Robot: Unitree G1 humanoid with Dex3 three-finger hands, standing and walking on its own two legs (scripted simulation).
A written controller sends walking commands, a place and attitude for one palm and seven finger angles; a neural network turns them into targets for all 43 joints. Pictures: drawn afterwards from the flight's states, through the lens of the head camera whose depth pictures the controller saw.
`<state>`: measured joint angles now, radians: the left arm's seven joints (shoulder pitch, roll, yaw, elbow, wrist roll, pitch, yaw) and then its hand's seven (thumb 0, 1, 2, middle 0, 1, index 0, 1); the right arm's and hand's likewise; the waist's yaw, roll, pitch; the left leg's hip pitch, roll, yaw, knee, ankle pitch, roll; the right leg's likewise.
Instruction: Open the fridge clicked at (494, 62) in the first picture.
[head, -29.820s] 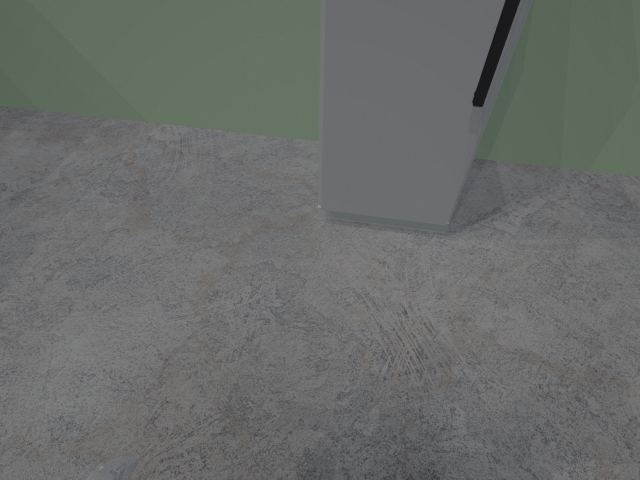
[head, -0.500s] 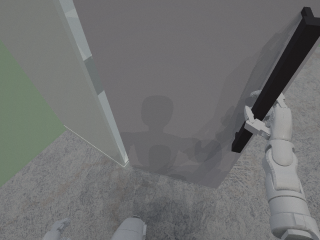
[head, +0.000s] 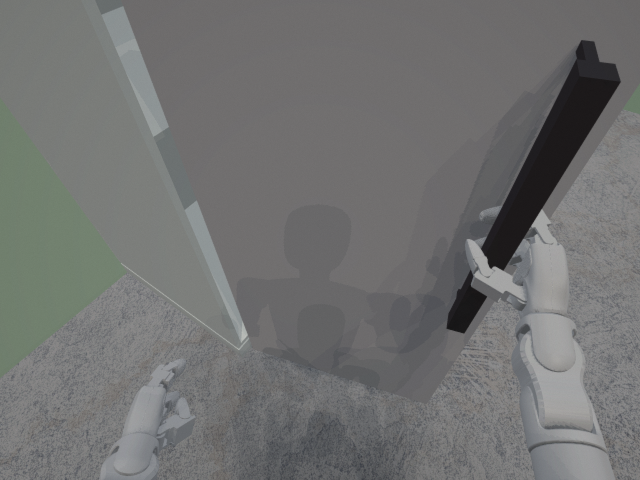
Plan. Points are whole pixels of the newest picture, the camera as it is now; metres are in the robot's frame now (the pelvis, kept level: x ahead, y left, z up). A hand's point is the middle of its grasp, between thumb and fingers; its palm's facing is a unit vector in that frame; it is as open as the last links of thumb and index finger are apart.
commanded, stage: stop walking and hold the door back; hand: right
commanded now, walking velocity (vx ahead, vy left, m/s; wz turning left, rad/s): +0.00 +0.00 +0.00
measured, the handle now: (502, 227) +0.40 -0.17 +0.11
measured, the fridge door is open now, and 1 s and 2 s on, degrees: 73 76 75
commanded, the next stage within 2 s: loosen the grip on the handle in 0.54 s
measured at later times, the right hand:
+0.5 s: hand (482, 280) +0.33 -0.15 +0.09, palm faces +0.07 +0.99 -0.14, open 6.6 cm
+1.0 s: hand (488, 282) +0.33 -0.15 +0.09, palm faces +0.07 +0.99 -0.13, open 12.0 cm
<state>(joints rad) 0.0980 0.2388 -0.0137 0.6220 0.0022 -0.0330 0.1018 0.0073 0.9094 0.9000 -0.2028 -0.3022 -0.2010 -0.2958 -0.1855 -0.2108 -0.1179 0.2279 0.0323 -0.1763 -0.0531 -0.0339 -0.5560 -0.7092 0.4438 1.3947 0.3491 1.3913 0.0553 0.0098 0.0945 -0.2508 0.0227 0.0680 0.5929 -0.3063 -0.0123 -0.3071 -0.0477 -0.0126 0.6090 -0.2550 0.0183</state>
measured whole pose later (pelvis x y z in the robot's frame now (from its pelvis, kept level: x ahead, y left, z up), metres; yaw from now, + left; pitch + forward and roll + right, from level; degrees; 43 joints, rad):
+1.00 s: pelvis -0.05 -0.01 -0.01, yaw +2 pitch +1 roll +0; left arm 0.27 0.25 -0.02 0.64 -0.02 -0.13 0.03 0.01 0.91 0.90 -0.20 -0.30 -0.20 -0.30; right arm -0.36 -0.24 -0.11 0.57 0.05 -0.26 -0.04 0.00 0.22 -0.36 0.40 1.34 0.36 1.32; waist 0.04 0.01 -0.03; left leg -0.38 0.01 0.00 0.70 -0.33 -0.01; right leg -0.45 -0.02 -0.04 0.66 -0.22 -0.01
